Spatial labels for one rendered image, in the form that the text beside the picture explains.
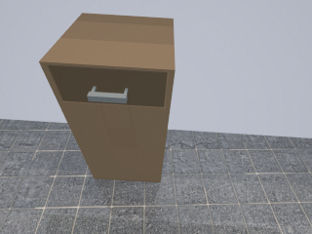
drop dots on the drawer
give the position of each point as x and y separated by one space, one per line
145 88

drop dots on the cabinet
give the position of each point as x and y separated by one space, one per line
118 141

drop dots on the handle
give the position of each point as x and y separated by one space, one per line
107 97

